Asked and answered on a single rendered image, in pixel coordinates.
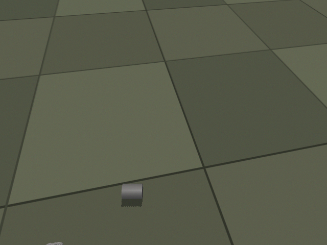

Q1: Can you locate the can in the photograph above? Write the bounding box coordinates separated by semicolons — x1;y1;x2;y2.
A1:
122;184;143;199

